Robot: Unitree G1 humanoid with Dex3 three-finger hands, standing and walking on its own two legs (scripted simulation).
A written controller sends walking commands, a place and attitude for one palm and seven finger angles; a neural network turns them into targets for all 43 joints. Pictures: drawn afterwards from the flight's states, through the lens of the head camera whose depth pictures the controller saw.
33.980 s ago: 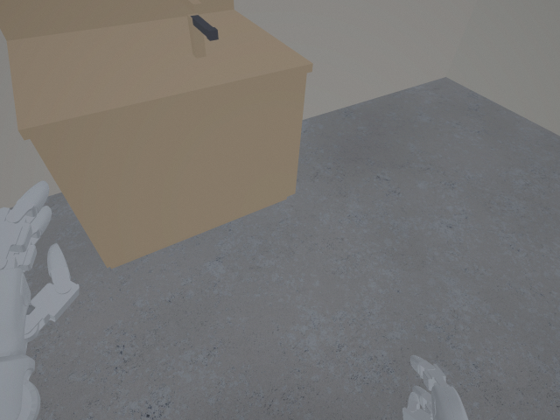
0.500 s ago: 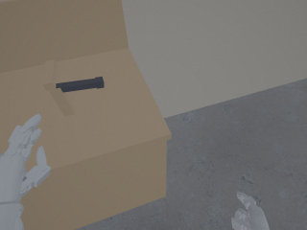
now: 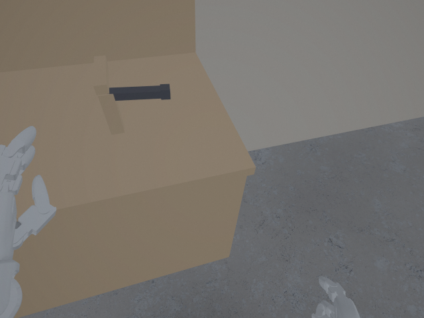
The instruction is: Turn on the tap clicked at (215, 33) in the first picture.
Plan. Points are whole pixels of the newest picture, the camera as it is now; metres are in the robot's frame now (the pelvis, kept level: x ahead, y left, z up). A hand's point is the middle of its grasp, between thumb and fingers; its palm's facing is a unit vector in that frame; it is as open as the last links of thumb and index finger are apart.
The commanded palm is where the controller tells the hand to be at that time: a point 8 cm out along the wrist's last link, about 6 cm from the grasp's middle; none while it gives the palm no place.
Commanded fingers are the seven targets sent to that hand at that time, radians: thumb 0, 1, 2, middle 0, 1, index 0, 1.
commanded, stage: step back with the hand held close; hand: left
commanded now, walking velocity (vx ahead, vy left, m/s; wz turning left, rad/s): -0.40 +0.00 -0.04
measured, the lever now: (165, 91) +0.62 +0.16 +0.09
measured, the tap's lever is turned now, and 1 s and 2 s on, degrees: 81 81 81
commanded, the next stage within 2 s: stop stepping back and stand still in 0.48 s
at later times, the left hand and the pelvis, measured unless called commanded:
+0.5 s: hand (18, 279) +0.13 +0.23 +0.17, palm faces +0.31 -0.87 -0.37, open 7.4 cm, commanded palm +0.09 +0.26 +0.18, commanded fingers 0.00 0.90 0.90 -0.20 -0.30 -0.20 -0.30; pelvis -0.09 +0.00 -0.01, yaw -5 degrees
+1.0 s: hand out of the picture +0.00 +0.27 +0.16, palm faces +0.43 -0.87 -0.23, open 7.4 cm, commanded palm -0.07 +0.30 +0.18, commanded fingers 0.00 0.90 0.90 -0.20 -0.30 -0.20 -0.30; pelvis -0.23 +0.02 +0.00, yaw -1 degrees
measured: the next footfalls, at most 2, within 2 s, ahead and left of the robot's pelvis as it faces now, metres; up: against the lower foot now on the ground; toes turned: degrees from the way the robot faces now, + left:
right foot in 0.14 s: -0.13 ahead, -0.12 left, +0.00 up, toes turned +1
left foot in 0.46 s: +0.00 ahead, +0.06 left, +0.00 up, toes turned -6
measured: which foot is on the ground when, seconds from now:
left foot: down 0.00-0.30, up 0.32-0.44, down 0.46-0.78, up 0.80-1.00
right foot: up 0.00-0.12, down 0.14-0.48, up 0.50-0.78, down 0.80-1.00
